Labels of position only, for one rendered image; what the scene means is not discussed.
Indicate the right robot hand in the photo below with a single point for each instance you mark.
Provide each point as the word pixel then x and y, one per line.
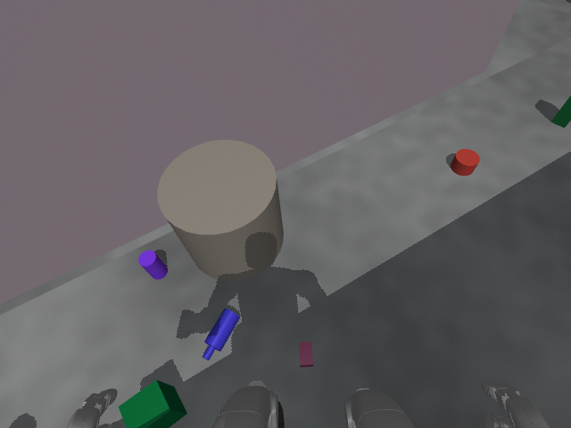
pixel 522 412

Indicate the left robot hand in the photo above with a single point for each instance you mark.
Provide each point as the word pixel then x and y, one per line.
pixel 93 408

